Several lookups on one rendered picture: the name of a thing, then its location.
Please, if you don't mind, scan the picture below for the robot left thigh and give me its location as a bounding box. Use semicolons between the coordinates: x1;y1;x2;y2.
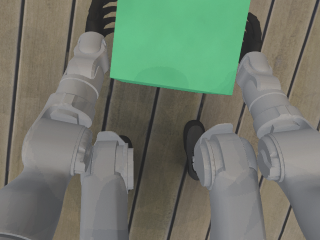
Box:
79;140;134;240

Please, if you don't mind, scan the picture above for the right robot forearm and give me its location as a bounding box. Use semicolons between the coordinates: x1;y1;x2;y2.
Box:
235;51;320;139

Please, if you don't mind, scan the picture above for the robot left upper arm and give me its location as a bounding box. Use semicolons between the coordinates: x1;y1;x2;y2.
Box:
0;117;93;240

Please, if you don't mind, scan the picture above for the robot right foot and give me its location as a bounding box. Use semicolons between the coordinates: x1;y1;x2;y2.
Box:
183;120;205;181

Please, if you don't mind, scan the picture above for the robot right upper arm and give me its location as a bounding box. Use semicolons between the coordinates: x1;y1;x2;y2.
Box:
257;128;320;240

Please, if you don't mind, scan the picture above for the robot right hand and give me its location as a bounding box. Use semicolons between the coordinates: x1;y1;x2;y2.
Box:
238;12;263;64

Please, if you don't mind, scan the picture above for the robot left hand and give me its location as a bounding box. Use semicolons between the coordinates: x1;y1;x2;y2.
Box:
85;0;118;38

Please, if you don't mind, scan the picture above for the left robot forearm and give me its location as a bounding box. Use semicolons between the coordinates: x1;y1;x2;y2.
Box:
21;31;110;165

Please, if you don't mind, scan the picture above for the carton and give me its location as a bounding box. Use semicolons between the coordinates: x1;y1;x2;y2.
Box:
110;0;251;96

